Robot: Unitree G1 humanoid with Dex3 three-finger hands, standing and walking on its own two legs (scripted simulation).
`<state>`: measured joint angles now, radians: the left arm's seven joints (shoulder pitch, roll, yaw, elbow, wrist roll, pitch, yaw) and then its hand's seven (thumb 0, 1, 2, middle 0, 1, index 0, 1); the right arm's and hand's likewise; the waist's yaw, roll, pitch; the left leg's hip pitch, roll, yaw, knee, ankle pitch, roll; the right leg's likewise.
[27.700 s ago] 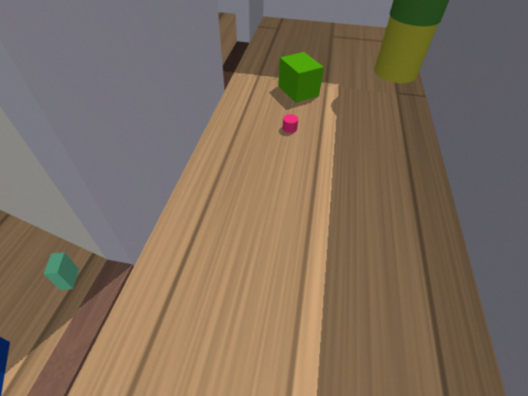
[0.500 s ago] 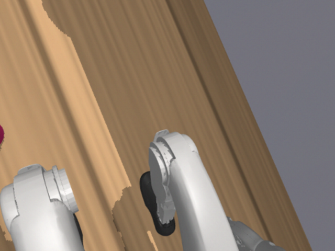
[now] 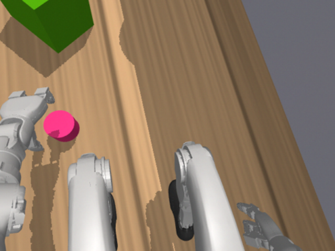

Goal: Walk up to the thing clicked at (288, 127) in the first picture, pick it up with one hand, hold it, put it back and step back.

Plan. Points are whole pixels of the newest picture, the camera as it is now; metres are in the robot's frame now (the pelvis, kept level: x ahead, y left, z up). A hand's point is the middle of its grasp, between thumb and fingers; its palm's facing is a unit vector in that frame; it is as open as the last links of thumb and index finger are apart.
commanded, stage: withdraw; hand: left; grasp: from above
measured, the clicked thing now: (62, 126) +0.46 +0.28 -0.34
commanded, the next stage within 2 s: home in 0.26 s
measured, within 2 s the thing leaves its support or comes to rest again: neither
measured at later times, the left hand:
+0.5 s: hand (36, 108) +0.47 +0.29 -0.17, palm faces -0.37 -0.05 -0.93, open 13.7 cm
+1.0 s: hand out of the picture +0.31 +0.25 +0.03, palm faces -0.23 -0.71 -0.66, open 7.8 cm
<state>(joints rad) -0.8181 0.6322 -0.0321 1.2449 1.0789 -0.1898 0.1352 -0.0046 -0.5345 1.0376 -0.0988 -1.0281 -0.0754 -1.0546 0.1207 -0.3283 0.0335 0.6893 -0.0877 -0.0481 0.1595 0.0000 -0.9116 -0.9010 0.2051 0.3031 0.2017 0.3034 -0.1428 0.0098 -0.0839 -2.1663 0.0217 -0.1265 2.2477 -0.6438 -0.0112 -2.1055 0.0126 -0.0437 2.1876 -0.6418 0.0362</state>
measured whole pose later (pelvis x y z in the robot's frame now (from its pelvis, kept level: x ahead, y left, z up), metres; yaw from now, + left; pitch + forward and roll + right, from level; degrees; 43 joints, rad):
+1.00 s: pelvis +0.02 +0.01 +0.14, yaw +3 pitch +29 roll -5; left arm -0.12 0.40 0.01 0.37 0.47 0.12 0.06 0.00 0.80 0.88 -0.22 -0.31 -0.21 -0.32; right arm 0.06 -0.29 -0.04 0.58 0.01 -0.04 0.02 0.01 -0.91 -0.90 0.20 0.30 0.20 0.30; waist -0.04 0.02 -0.20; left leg -1.70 0.02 -0.09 1.82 -0.63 -0.01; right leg -1.64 -0.01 -0.04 1.76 -0.63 0.04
